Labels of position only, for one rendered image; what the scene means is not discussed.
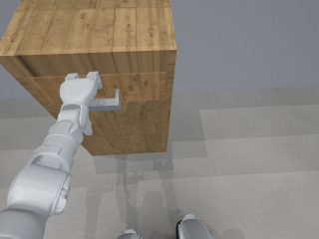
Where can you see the cabinet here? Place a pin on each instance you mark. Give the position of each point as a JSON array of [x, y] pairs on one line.
[[54, 38]]

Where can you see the handle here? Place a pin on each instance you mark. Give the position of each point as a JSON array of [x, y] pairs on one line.
[[112, 104]]

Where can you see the robot left shin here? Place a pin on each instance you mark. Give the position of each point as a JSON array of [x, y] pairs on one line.
[[130, 231]]

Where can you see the drawer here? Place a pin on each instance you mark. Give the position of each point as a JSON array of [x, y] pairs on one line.
[[133, 87]]

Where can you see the robot left upper arm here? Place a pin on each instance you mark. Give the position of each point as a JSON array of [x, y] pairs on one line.
[[40, 192]]

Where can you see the robot right thigh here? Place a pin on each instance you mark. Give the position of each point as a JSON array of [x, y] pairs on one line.
[[192, 229]]

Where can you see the robot left forearm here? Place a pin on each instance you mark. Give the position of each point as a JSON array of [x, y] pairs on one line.
[[61, 143]]

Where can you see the left robot hand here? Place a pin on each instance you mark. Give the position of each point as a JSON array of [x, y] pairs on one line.
[[82, 90]]

